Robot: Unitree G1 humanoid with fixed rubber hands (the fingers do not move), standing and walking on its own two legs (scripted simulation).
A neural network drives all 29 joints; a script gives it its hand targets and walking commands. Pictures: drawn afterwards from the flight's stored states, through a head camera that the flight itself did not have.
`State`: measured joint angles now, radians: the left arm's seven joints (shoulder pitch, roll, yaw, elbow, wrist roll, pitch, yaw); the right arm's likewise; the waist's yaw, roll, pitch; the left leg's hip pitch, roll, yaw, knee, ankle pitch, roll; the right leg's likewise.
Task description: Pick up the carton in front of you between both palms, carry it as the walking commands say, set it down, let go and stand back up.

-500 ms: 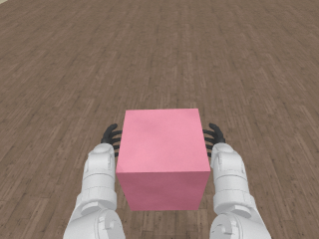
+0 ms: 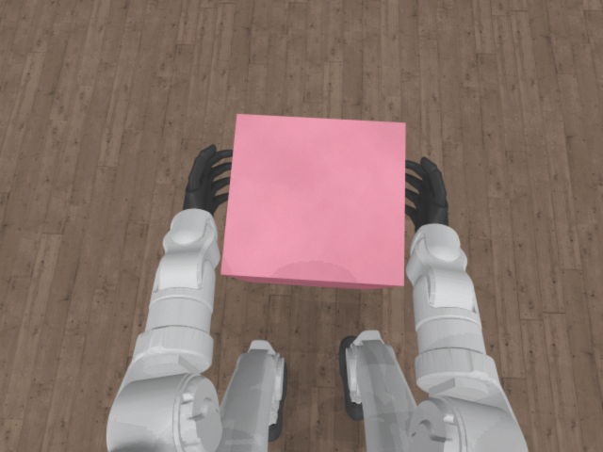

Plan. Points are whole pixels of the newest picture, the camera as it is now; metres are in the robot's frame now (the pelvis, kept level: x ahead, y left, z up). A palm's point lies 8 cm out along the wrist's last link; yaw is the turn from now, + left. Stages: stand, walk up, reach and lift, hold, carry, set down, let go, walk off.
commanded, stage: set down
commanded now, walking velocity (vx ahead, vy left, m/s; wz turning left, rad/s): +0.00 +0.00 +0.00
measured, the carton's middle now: (313, 217) +0.43 -0.01 -0.15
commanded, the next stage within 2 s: none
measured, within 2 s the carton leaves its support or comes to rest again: neither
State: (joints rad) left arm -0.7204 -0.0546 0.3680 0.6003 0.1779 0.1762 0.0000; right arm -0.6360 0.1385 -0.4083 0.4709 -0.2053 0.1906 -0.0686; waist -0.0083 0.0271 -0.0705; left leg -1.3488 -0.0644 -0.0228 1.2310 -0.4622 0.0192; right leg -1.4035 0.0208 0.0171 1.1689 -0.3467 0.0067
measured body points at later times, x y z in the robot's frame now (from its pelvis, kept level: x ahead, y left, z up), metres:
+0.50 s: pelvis -0.02 +0.00 -0.12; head +0.26 +0.00 +0.22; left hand +0.48 +0.13 -0.23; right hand +0.45 -0.17 -0.23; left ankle +0.04 +0.10 -0.61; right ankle +0.09 -0.12 -0.61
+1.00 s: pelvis -0.04 +0.00 -0.23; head +0.32 +0.00 +0.04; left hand +0.53 +0.12 -0.38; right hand +0.48 -0.18 -0.39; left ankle +0.04 +0.10 -0.61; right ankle +0.09 -0.12 -0.61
